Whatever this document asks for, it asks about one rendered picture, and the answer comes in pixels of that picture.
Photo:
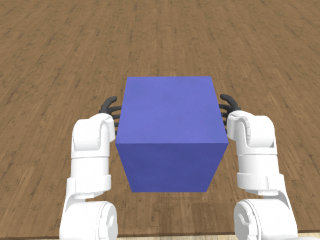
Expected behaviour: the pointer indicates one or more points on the right robot upper arm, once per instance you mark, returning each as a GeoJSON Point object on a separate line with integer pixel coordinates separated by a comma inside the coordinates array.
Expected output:
{"type": "Point", "coordinates": [265, 219]}

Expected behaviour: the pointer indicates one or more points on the right robot hand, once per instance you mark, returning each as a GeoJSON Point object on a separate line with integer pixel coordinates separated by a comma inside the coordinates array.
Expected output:
{"type": "Point", "coordinates": [234, 107]}

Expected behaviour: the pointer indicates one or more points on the carton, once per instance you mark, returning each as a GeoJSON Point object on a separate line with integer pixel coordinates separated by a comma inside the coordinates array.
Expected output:
{"type": "Point", "coordinates": [171, 136]}

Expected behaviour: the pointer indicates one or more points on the robot right forearm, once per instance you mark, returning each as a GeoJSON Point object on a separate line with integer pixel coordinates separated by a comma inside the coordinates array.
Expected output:
{"type": "Point", "coordinates": [257, 156]}

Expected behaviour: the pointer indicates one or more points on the left robot upper arm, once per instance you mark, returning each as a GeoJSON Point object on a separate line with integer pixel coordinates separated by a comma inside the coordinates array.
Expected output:
{"type": "Point", "coordinates": [90, 220]}

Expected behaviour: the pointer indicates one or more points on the left robot hand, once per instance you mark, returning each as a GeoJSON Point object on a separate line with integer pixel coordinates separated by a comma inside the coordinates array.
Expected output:
{"type": "Point", "coordinates": [108, 110]}

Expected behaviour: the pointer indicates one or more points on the robot left forearm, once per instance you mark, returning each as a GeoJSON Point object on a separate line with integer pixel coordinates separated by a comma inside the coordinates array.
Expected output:
{"type": "Point", "coordinates": [90, 149]}

